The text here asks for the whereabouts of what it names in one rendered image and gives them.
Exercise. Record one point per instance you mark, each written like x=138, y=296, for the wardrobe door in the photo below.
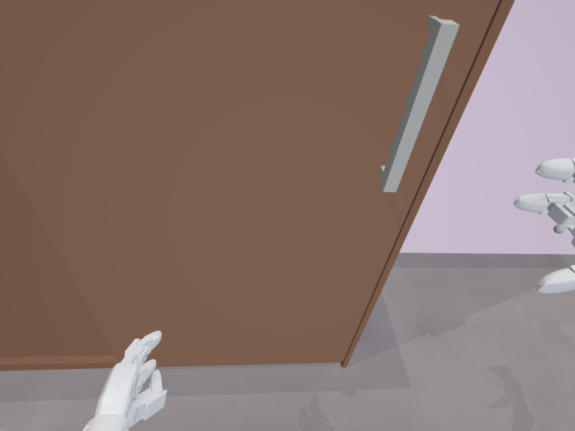
x=210, y=168
x=42, y=312

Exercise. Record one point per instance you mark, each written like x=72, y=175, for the right robot hand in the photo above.
x=561, y=208

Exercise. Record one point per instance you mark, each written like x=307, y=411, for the left robot hand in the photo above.
x=125, y=382

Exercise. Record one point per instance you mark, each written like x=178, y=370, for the handle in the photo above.
x=434, y=57

